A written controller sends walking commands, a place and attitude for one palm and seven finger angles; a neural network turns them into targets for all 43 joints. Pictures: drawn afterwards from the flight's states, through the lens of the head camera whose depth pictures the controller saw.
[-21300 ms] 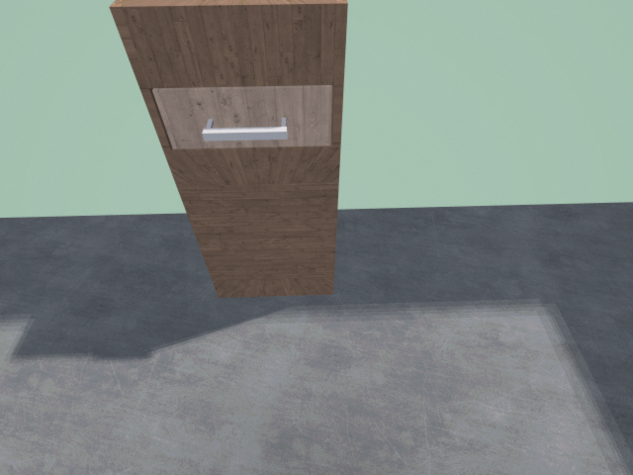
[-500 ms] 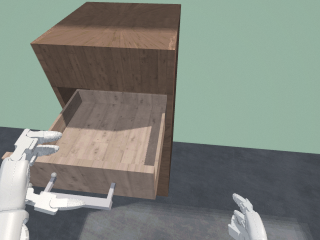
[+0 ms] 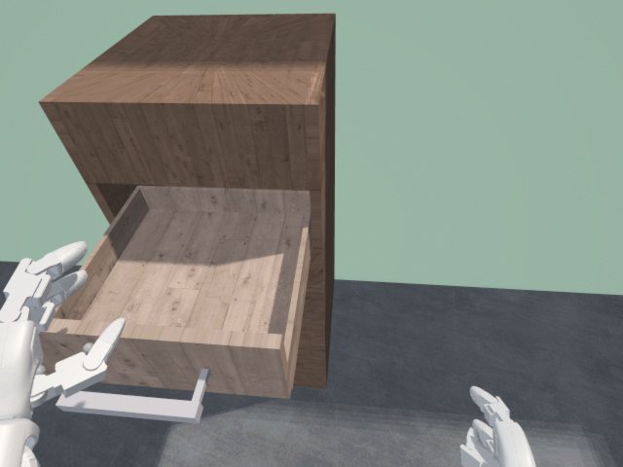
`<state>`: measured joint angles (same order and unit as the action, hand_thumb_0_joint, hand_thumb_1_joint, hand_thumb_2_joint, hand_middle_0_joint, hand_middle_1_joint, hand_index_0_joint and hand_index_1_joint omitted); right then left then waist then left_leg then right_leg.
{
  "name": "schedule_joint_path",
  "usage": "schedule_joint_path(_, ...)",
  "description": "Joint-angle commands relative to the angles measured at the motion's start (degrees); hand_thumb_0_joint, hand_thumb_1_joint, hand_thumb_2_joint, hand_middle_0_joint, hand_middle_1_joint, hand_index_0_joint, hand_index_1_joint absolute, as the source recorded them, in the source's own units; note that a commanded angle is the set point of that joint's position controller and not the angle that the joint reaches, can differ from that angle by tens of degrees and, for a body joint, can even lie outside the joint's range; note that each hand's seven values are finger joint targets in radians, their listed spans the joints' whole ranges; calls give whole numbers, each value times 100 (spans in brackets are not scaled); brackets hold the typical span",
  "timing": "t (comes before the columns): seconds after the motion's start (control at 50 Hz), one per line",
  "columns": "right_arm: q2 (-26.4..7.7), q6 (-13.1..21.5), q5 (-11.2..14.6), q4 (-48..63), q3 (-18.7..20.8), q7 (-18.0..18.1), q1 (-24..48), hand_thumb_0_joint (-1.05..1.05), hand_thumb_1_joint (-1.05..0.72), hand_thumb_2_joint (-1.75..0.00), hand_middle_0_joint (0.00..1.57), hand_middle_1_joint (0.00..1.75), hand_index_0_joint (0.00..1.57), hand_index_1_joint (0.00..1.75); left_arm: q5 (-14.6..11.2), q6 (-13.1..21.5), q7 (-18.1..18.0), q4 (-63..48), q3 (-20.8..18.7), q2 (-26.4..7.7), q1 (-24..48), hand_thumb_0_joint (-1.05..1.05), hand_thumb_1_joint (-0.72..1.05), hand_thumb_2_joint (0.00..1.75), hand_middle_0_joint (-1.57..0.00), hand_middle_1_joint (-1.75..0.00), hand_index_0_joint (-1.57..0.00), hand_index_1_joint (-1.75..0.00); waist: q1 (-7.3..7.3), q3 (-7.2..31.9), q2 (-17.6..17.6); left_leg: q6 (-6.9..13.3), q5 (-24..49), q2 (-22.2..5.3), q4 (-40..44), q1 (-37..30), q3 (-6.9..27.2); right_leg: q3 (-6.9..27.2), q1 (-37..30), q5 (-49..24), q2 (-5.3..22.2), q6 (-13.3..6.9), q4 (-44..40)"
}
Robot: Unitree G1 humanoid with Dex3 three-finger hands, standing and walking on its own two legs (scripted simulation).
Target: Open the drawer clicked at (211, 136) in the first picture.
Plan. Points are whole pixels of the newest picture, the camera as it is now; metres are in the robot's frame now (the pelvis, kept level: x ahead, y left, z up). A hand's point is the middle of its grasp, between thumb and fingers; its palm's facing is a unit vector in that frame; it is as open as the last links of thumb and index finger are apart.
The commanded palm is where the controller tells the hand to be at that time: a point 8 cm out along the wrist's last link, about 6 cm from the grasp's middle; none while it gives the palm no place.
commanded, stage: draw the hand back to the body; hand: left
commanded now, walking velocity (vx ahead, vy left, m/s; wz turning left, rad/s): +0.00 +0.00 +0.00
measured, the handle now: (137, 389) +0.20 +0.27 -0.02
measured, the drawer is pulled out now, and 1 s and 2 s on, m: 0.30 0.30 0.30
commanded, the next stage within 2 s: step back with the hand held close in 0.30 s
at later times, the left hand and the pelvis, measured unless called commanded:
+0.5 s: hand (76, 353) +0.17 +0.25 +0.16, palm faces +0.41 -0.80 -0.43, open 7.4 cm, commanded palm +0.11 +0.28 +0.17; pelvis -0.01 +0.00 +0.00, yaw +0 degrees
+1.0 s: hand (31, 409) +0.12 +0.26 +0.15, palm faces +0.38 -0.79 -0.48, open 7.4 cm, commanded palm +0.06 +0.30 +0.17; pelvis -0.07 +0.02 -0.02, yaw +0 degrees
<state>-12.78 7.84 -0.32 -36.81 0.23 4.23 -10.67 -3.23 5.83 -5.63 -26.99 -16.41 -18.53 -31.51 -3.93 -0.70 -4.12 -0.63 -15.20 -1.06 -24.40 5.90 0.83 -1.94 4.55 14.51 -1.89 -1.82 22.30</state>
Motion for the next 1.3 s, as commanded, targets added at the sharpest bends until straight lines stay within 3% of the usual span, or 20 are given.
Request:
schedule_joint_path(0.0, -449, 297, 32, 955, 128, 49, 799, 0, -90, -90, 20, 30, 20, 30, -34, 390, -129, -1079, -652, -926, 463, 0, 76, 84, -21, -39, -21, -39, 54, 321, 129, 143, 1593, 7, 187, -176, -244, 14, 177, -1554, 247, 119, -360)
schedule_joint_path(0.06, -442, 259, 42, 984, 126, 43, 814, 0, -90, -90, 20, 30, 20, 30, -57, 377, -108, -987, -624, -879, 450, 0, 87, 88, -20, -32, -20, -32, 39, 286, 324, 161, 1443, 2, 210, -146, -224, 27, 213, -1362, 238, 131, -376)
schedule_joint_path(0.28, -427, 318, 34, 1014, 97, 16, 824, 0, -90, -90, 20, 30, 20, 30, -35, 407, -119, -1163, -649, -943, 563, 0, 90, 90, -20, -30, -20, -30, 25, 302, -45, 121, 1340, 23, 257, -157, -181, 31, 220, -1162, 226, 91, -448)
schedule_joint_path(0.38, -417, 305, 41, 1007, 119, 21, 857, 0, -90, -90, 20, 30, 20, 30, -45, 409, -108, -987, -676, -928, 540, 0, 90, 90, -20, -30, -20, -30, 26, 166, 233, 143, 1218, 17, 269, -106, -185, 44, 295, -1038, 228, 111, -507)
schedule_joint_path(0.4, -611, 177, 85, 1237, 127, 13, 710, 0, -90, -90, 20, 30, 20, 30, 3, 611, -142, -1358, -1286, -1483, 1002, 0, 90, 90, -20, -30, -20, -30, 269, -355, 450, 219, 751, -27, 31, 319, -6, 660, 1060, -1152, 519, 109, -842)
schedule_joint_path(0.46, -526, 0, 91, 1183, 153, -56, 685, 0, -90, -90, 20, 30, 20, 30, 78, 654, -71, -930, -800, -982, 357, 0, 90, 90, -20, -30, -20, -30, 334, -95, 803, 239, 476, 57, -358, 309, -33, 836, 1249, -818, 842, 19, -984)
schedule_joint_path(0.58, -640, -126, 85, 1386, 271, -43, 682, 0, -90, -90, 20, 30, 20, 30, 86, 777, -158, -1615, -1031, -1192, -240, 0, 90, 90, -20, -30, -20, -30, 290, 979, -10, 228, 2088, -242, -30, 307, 30, 353, 446, -2130, 645, 142, 12)
schedule_joint_path(0.68, -606, -239, 103, 1554, 331, -31, 635, 0, -90, -90, 20, 30, 20, 30, 63, 755, -230, -1963, -1276, -1349, -650, 0, 90, 90, -20, -30, -20, -30, 283, 1296, 61, 204, 2705, -392, -66, 573, 191, 192, 225, -2397, 517, 167, 500)
schedule_joint_path(0.94, -671, 141, -181, 1395, 289, 67, 335, 0, -90, -90, 20, 30, 20, 30, 217, 837, -512, -2068, -1058, -894, -511, 0, 90, 90, -20, -30, -20, -30, 434, 421, -661, 597, 390, -1119, 469, 2698, 886, 181, 357, 551, 192, 179, 1654)
schedule_joint_path(0.98, -673, 149, -171, 1333, 295, 92, 275, 0, -90, -90, 20, 30, 20, 30, 218, 829, -595, -2113, -1162, -1052, -489, 0, 90, 90, -20, -30, -20, -30, 460, 648, -43, 418, 110, -739, -301, 2405, 656, 643, 590, -287, 508, 7, 888)
schedule_joint_path(1.0, -622, 126, -130, 1379, 303, 77, 244, 0, -90, -90, 20, 30, 20, 30, 182, 813, -592, -2090, -1032, -975, -465, 0, 90, 90, -20, -30, -20, -30, 522, 735, 575, 227, -258, -309, -992, 2077, 464, 1278, 1056, -693, 1002, -222, 248)
schedule_joint_path(1.02, -600, 112, -38, 1355, 322, 28, 209, 0, -90, -90, 20, 30, 20, 30, 152, 834, -559, -2107, -1019, -1026, -320, 0, 90, 90, -20, -30, -20, -30, 570, 757, 1111, 56, -1055, 204, -1961, 1539, 93, 2064, 1803, -262, 1724, -566, -439)
schedule_joint_path(1.06, -529, 36, 12, 1253, 312, -14, 359, 0, -90, -90, 20, 30, 20, 30, 153, 795, -509, -2011, -980, -1066, -191, 0, 90, 90, -20, -30, -20, -30, 416, 557, 1509, 52, -1451, 209, -3312, 1269, 200, 2237, 2450, 656, 2260, -908, -919)
schedule_joint_path(1.12, -363, -23, -9, 1266, 102, 8, 482, 0, -90, -90, 20, 30, 20, 30, 159, 766, -483, -1826, -1179, -1153, -258, 0, 90, 90, -20, -30, -20, -30, 529, 469, 1247, 80, -768, 6, -1338, 1121, 42, 1064, 1908, -743, 1512, -445, -105)
schedule_joint_path(1.16, -461, -36, 24, 1216, 123, 57, 474, 0, -90, -90, 20, 30, 20, 30, 122, 830, -480, -1888, -1110, -1123, -210, 0, 90, 90, -20, -30, -20, -30, 522, 313, 324, 135, 123, -213, 475, 984, 86, 625, 1667, -665, 904, -19, 776)
schedule_joint_path(1.18, -634, 3, -17, 1272, 214, 86, 595, 0, -90, -90, 20, 30, 20, 30, 131, 894, -495, -2135, -1122, -1189, -94, 0, 90, 90, -20, -30, -20, -30, 446, 230, -828, 414, 821, -1070, 840, 1272, 1104, 337, 1722, -180, 455, 204, 1551)
schedule_joint_path(1.2, -515, 75, -67, 1229, 208, 47, 480, 0, -90, -90, 20, 30, 20, 30, 167, 967, -533, -2210, -1207, -1245, -107, 0, 90, 90, -20, -30, -20, -30, 399, 477, -1167, 753, 2125, -1734, 654, 1255, 1540, 214, 1869, 936, 238, 246, 2383)
schedule_joint_path(1.22, -488, 185, -71, 1170, 262, -7, 383, 0, -90, -90, 20, 30, 20, 30, 102, 1015, -512, -2113, -1206, -1218, -211, 0, 90, 90, -20, -30, -20, -30, 394, 598, -761, 923, 2955, -1813, 484, 1062, 1248, 306, 2015, 1355, 90, 240, 2959)
schedule_joint_path(1.24, -474, 252, -115, 1122, 277, -36, 323, 0, -90, -90, 20, 30, 20, 30, 108, 1020, -462, -2043, -1227, -1208, -337, 0, 90, 90, -20, -30, -20, -30, 428, 785, -1016, 1012, 2345, -1891, 618, 1465, 1359, 394, 1856, 1567, 175, 261, 3653)
schedule_joint_path(1.28, -484, 301, -107, 1073, 307, -86, 298, 0, -90, -90, 20, 30, 20, 30, 44, 980, -456, -2443, -1121, -1092, -321, 0, 90, 90, -20, -30, -20, -30, 416, 832, -814, 1026, 3257, -1779, 222, 996, 968, 424, 2006, 1336, 138, 281, 3466)
